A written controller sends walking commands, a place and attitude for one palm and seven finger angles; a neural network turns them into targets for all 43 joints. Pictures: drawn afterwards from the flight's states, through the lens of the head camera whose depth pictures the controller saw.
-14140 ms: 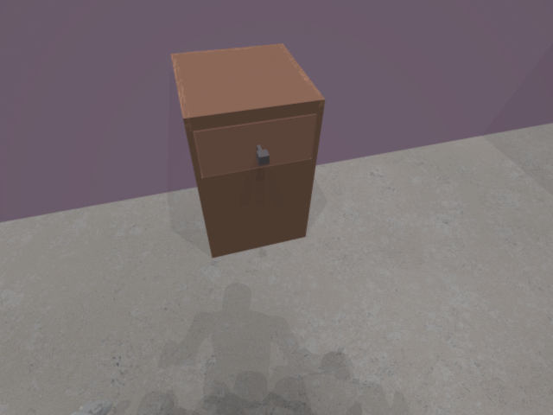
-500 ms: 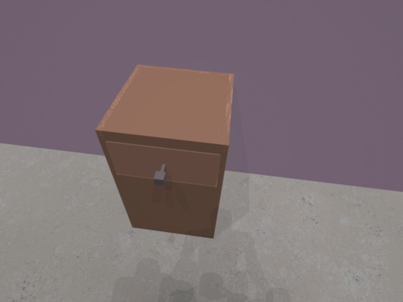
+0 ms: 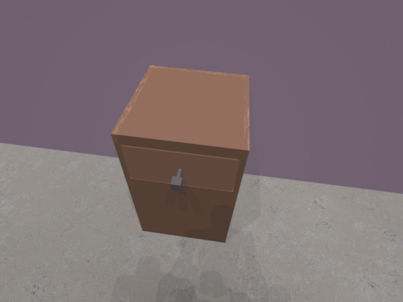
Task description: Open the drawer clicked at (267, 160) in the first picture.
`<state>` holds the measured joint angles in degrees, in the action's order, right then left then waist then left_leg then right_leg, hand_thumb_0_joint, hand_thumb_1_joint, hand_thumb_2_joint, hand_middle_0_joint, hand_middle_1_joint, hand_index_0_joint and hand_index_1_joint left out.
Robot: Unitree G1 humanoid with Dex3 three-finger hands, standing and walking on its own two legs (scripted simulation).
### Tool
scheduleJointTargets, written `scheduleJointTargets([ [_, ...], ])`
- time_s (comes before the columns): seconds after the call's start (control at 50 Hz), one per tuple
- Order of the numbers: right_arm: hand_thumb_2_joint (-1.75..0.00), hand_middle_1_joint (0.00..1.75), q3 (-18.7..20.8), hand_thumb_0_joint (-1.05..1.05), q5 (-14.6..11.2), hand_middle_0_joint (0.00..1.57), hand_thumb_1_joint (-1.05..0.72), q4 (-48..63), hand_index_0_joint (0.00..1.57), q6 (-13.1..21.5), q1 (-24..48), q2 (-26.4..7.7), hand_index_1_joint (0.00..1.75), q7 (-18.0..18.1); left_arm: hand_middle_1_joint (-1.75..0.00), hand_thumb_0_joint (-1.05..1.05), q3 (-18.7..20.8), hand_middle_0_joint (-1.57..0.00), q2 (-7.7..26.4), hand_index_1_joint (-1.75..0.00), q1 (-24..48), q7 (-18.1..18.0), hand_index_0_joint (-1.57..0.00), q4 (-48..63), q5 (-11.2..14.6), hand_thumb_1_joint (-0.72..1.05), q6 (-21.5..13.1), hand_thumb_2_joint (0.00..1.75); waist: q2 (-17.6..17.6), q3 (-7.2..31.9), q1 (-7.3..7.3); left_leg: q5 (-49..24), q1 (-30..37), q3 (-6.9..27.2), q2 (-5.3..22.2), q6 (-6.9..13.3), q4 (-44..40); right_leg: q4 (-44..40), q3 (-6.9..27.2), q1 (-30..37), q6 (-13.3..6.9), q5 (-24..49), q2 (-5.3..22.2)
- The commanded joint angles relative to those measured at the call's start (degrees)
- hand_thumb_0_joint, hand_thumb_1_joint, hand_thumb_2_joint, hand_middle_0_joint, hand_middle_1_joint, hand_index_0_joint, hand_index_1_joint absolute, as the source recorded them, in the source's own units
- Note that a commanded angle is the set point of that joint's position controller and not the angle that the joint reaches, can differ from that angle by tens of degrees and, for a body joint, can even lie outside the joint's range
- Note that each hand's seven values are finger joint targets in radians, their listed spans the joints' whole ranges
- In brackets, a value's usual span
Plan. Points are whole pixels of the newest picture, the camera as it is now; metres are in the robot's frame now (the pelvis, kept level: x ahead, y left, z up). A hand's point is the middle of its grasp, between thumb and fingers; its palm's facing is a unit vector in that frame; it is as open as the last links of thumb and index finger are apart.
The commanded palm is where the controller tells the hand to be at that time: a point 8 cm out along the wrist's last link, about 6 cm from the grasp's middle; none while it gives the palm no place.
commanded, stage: come to a stop and stand still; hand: left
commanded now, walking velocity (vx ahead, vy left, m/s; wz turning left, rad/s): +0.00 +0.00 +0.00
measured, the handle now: (177, 179) +0.53 +0.12 -0.20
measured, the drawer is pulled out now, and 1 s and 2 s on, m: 0.00 0.00 0.00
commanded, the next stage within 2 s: look again from close up in 0.24 s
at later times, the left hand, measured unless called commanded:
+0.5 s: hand out of the picture -0.01 +0.17 -0.18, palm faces +0.01 -0.98 -0.17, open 7.3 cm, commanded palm none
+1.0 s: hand out of the picture -0.08 +0.15 -0.18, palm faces +0.03 -0.99 -0.15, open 7.3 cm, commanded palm none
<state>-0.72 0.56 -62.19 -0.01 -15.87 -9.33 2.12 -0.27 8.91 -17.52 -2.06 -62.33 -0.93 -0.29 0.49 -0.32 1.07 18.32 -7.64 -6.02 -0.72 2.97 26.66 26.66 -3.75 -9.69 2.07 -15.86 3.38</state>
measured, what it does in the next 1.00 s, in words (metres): stands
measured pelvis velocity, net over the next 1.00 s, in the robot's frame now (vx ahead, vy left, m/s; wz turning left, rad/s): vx -0.04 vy -0.01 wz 0.00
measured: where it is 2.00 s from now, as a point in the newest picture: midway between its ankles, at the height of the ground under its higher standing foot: outside the picture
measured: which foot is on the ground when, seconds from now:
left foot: down 0.00-1.00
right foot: down 0.00-1.00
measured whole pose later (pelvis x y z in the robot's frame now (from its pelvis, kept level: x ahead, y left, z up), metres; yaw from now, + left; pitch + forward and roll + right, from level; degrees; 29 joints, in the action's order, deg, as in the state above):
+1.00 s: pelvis -0.04 -0.01 +0.00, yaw +0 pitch -2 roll +0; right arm -0.7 1.1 -61.8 -0.1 -20.7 -8.1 0.9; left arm -0.8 6.8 -22.6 -1.7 -62.7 -1.4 0.1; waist 0.1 0.0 0.0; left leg 15.5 -10.9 -6.1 -0.4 2.9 27.8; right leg 28.1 -3.6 -13.1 0.8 -13.4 3.2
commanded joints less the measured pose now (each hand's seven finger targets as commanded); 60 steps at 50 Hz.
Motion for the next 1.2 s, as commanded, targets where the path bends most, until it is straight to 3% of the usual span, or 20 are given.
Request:
scheduleJointTargets([
  [0.0,-0.9,0.3,0.42,0.0,-0.12,0.2,-0.9,0.72,0.2,1.41,-4.96,-5.06,0.3,0.29,-0.3,0.0,0.85,-0.2,4.04,-0.3,-4.62,-0.27,-0.2,0.36,0.2,0.9,-0.13,0.9,0.45,-2.5,-0.2,-22.81,-1.62,6.4,7.44,0.28,-6.15,-2.67,2.43,2.14,-3.29,14.53,3.25],
  [0.14,-0.9,0.3,0.06,0.0,-0.2,0.2,-0.9,-0.63,0.2,1.48,-6.29,-4.38,0.3,0.6,-0.3,0.0,0.8,-0.2,3.67,-0.3,-4.0,-0.21,-0.2,-0.47,0.34,0.9,0.28,0.9,-2.77,-4.37,-0.1,-22.8,-1.61,6.76,7.58,0.41,-7.54,-3.24,1.88,1.82,-3.2,10.57,2.64],
  [0.3,-0.9,0.3,0.03,0.0,-0.26,0.2,-0.9,-1.63,0.2,1.65,-8.56,-3.26,0.3,0.93,-0.3,0.0,0.79,-0.2,2.57,-0.3,-4.63,-0.27,-0.2,-1.24,0.41,0.9,0.21,0.9,-1.63,-4.36,-0.39,-24.35,-0.73,6.63,7.55,0.44,-7.42,-3.29,1.73,2.18,-3.26,12.17,2.68],
  [0.32,-0.9,0.3,0.54,0.0,-0.88,0.2,-0.9,2.47,0.2,2.49,-3.23,-6.87,0.3,-0.14,-0.3,0.0,-0.04,-0.2,5.04,-0.3,-4.92,-2.59,-0.2,-2.07,-0.33,0.9,-1.85,0.9,-3.02,-5.77,-0.12,-43.72,-5.42,6.85,8.73,-2.38,3.25,-1.7,4.92,-1.96,-2.68,27.39,4.98],
  [0.34,-0.9,0.3,0.19,0.0,-0.64,0.2,-0.9,3.86,0.2,2.66,-3.9,-5.94,0.3,-0.53,-0.3,0.0,1.0,-0.2,7.22,-0.3,-6.54,-2.01,-0.2,-2.04,-0.3,0.9,-2.69,0.9,-0.4,-3.32,-0.57,-42.42,-4.48,5.47,7.23,-3.3,4.3,-0.24,2.0,1.71,-3.37,34.79,5.47],
  [0.36,-0.9,0.3,0.35,0.0,0.03,0.2,-0.9,3.63,0.2,2.57,-7.37,-4.19,0.3,-0.13,-0.3,0.0,1.0,-0.2,5.43,-0.3,-6.62,-1.76,-0.2,-0.8,0.02,0.9,-2.38,0.9,0.18,0.66,-1.27,-31.13,-4.04,6.1,6.14,-2.17,2.75,3.05,2.7,4.5,-4.2,32.31,5.61],
  [0.38,-0.9,0.3,0.33,0.0,0.09,0.2,-0.9,3.11,0.2,2.47,-8.38,-3.62,0.3,0.0,-0.3,0.0,0.39,-0.2,4.58,-0.3,-6.01,-1.47,-0.2,-0.81,0.27,0.9,-2.32,0.9,1.72,4.94,-1.48,-26.64,-3.4,6.44,6.49,-1.17,2.46,3.09,3.01,5.35,-4.35,30.66,5.64],
  [0.4,-0.9,0.3,0.32,0.0,0.12,0.2,-0.9,2.95,0.2,2.37,-8.75,-3.8,0.3,0.04,-0.3,0.0,0.11,-0.2,3.91,-0.3,-5.01,-1.24,-0.2,-0.69,0.42,0.9,-2.08,0.9,0.89,7.18,-1.93,-27.15,-1.87,6.8,6.78,-0.81,2.28,3.22,2.42,5.74,-4.4,28.2,5.37],
  [0.46,-0.9,0.3,0.51,0.0,0.27,0.2,-0.9,3.15,0.2,2.13,-8.96,-4.69,0.3,0.26,-0.3,0.0,0.17,-0.2,2.98,-0.3,-4.38,-1.02,-0.2,0.36,0.38,0.9,-1.25,0.9,-4.66,4.72,-1.85,-36.4,-0.77,7.39,8.45,-0.19,1.86,3.99,1.16,2.08,-4.34,16.14,2.99],
  [0.48,-0.9,0.3,0.52,0.0,0.21,0.2,-0.9,3.04,0.2,1.98,-8.33,-4.74,0.3,0.38,-0.3,0.0,0.16,-0.2,2.75,-0.3,-4.34,-0.98,-0.2,0.48,0.41,0.9,-0.92,0.9,-4.97,2.18,-1.57,-35.62,-1.76,7.47,8.51,0.01,1.21,3.37,1.05,1.17,-4.05,13.14,2.59],
  [0.52,-0.9,0.3,0.54,0.0,0.1,0.2,-0.9,3.18,0.2,1.62,-7.29,-4.66,0.3,0.31,-0.3,0.0,0.11,-0.2,2.57,-0.3,-4.61,-0.82,-0.2,0.35,0.3,0.9,-0.48,0.9,-1.89,-2.48,-1.29,-26.43,-4.98,7.44,8.0,0.06,-0.36,1.63,1.65,-0.38,-3.92,10.38,2.6],
  [0.58,-0.9,0.3,0.51,0.0,0.11,0.2,-0.9,3.54,0.2,1.24,-6.56,-4.59,0.3,-0.14,-0.3,0.0,0.18,-0.2,2.77,-0.3,-4.45,-0.54,-0.2,0.74,0.12,0.9,-0.1,0.9,-0.44,-7.26,-1.16,-12.28,-9.31,8.06,7.38,0.05,-4.05,-0.09,2.3,-2.23,-3.88,5.63,2.46],
  [0.66,-0.9,0.3,0.6,0.0,0.19,0.2,-0.9,3.93,0.2,0.96,-5.97,-5.02,0.3,-0.63,-0.3,0.0,0.2,-0.2,3.09,-0.3,-5.09,-0.28,-0.2,1.53,-0.07,0.9,0.08,0.9,-1.45,-10.35,-0.8,2.75,-12.97,9.51,6.89,0.18,-8.8,-1.66,2.92,-3.31,-4.0,1.47,2.16],
  [0.7,-0.9,0.3,0.73,0.0,0.25,0.2,-0.9,4.14,0.2,0.94,-5.72,-5.27,0.3,-0.71,-0.3,0.0,0.29,-0.2,3.03,-0.3,-5.69,-0.17,-0.2,1.91,-0.17,0.9,0.06,0.9,-1.24,-10.11,-0.61,5.9,-13.54,9.71,6.9,0.21,-10.06,-1.9,3.09,-2.95,-3.97,1.57,1.96],
  [0.9,-0.9,0.3,0.88,0.0,0.26,0.2,-0.9,3.05,0.2,1.13,-7.14,-4.6,0.3,-0.73,-0.3,0.0,0.47,-0.2,2.47,-0.3,-7.41,0.13,-0.2,1.88,-0.23,0.9,-0.52,0.9,0.46,-5.63,-0.97,6.94,-10.16,8.94,6.6,0.31,-9.31,-3.83,4.08,-3.1,-4.06,-1.7,2.24],
  [0.96,-0.9,0.3,1.64,0.0,0.63,0.2,-0.9,2.43,0.2,0.77,-8.02,-5.96,0.3,-0.59,-0.3,0.0,0.74,-0.2,1.87,-0.3,-7.61,0.53,-0.2,2.04,-0.6,0.9,-0.02,0.9,-2.08,-5.88,-1.27,15.81,-10.74,11.45,8.93,1.38,-11.9,-0.54,1.67,-5.4,-4.02,-7.11,0.38],
  [1.0,-0.9,0.3,2.31,0.0,0.82,0.2,-0.9,2.51,0.2,0.48,-7.84,-6.85,0.3,-0.38,-0.3,0.0,0.89,-0.2,1.19,-0.3,-8.07,0.94,-0.2,2.43,-1.07,0.9,0.39,0.9,-3.33,-8.28,-1.07,20.44,-12.81,13.41,10.89,2.44,-13.8,1.97,0.12,-7.12,-4.09,-7.44,-0.89],
  [1.06,-0.9,0.3,2.79,0.0,0.9,0.2,-0.9,2.7,0.2,0.55,-8.05,-7.1,0.3,-0.13,-0.3,0.0,1.24,-0.2,0.57,-0.3,-9.14,1.48,-0.2,2.79,-1.25,0.9,0.51,0.9,-4.27,-9.81,-0.78,21.09,-13.58,14.51,12.24,3.52,-13.86,3.49,-0.14,-8.64,-4.52,-6.39,-1.48],
  [1.14,-0.9,0.3,2.69,0.0,0.95,0.2,-0.9,2.72,0.2,1.01,-8.48,-4.99,0.3,-0.02,-0.3,0.0,1.82,-0.2,1.0,-0.3,-11.23,1.75,-0.2,2.44,-0.98,0.9,-0.07,0.9,-0.76,-9.06,-0.44,15.73,-14.7,10.92,9.78,2.87,-8.68,-0.32,3.88,-6.45,-5.62,-7.49,0.03],
  [1.18,-0.9,0.3,2.46,0.0,0.83,0.2,-0.9,3.05,0.2,1.35,-7.9,-3.62,0.3,-0.02,-0.3,0.0,2.12,-0.2,1.81,-0.3,-12.6,1.64,-0.2,2.06,-0.85,0.9,-0.47,0.9,4.2,-8.98,0.03,10.53,-15.39,7.05,6.82,1.9,-2.26,-4.24,8.71,-5.44,-6.84,-8.42,2.26],
])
